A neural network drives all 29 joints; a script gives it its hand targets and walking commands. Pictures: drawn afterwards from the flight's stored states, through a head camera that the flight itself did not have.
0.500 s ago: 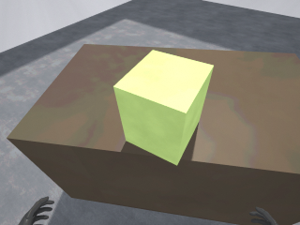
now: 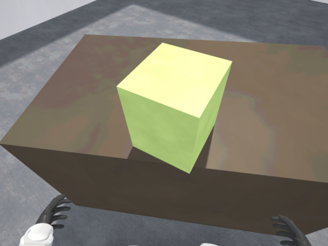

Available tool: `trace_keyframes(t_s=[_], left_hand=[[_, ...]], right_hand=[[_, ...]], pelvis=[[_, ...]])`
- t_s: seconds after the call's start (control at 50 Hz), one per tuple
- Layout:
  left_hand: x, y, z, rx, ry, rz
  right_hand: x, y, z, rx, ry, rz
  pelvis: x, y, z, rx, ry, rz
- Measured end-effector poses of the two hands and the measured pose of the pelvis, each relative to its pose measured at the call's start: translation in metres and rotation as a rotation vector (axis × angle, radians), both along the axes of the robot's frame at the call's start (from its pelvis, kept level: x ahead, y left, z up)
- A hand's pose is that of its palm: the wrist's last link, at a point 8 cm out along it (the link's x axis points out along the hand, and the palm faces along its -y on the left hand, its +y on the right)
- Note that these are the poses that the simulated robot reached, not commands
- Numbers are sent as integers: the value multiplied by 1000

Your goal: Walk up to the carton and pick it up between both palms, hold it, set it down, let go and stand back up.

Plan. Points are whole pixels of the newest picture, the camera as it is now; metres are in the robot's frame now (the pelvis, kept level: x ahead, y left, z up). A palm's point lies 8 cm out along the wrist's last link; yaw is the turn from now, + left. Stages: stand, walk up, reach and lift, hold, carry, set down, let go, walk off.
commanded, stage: reach and lift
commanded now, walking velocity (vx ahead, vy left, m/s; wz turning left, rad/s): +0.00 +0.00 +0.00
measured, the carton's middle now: (176, 109) +0.46 -0.01 +0.06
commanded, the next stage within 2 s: none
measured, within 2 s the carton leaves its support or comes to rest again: neither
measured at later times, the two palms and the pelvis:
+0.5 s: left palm (36, 219) +0.18 +0.32 -0.03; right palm (274, 233) +0.16 -0.23 -0.03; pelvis +0.00 +0.04 +0.01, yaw +0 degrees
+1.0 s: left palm (43, 193) +0.23 +0.31 +0.01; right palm (267, 218) +0.18 -0.21 +0.00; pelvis +0.02 +0.04 +0.02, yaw +0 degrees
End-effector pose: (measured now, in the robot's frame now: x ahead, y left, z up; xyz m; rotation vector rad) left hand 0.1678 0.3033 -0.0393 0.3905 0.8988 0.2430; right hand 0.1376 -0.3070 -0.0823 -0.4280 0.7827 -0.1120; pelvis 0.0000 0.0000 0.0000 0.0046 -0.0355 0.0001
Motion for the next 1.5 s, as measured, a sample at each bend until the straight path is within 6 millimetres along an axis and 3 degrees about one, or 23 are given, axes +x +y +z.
trace_keyframes(t_s=[0.06, 0.12, 0.24, 0.34, 0.5, 0.82, 1.08, 1.28, 1.5], left_hand=[[13, 3, 8, -11, -61, 2], [13, 11, 7, -36, -75, 18], [1, 23, 2, -75, -64, 10], [3, 28, 7, -90, -112, -36], [12, 20, 10, -129, -159, -112], [44, 0, 32, -216, -273, -186], [65, 5, 55, -250, -390, -280], [66, 6, 63, -287, -440, -320], [68, 2, 68, -313, -464, -349]], right_hand=[[14, 8, 11, -6, -86, -6], [21, 20, 20, 6, -138, -33], [12, 42, 26, 19, -142, -82], [8, 57, 37, 8, -168, -79], [23, 81, 57, 34, -268, -87], [54, 92, 80, 87, -415, -206], [41, 109, 88, 132, -464, -322], [44, 134, 99, 196, -541, -361], [48, 143, 104, 215, -571, -413]], pelvis=[[0, 0, 0, 0, 1, 0], [0, 2, 1, -2, 2, 0], [-1, 14, 7, -17, 3, -1], [-4, 27, 9, -34, 0, -2], [-4, 39, 11, -50, 1, -4], [11, 35, 15, -42, 14, -2], [20, 40, 18, -47, 12, -2], [18, 42, 18, -50, 10, -2], [18, 42, 18, -50, 10, -2]])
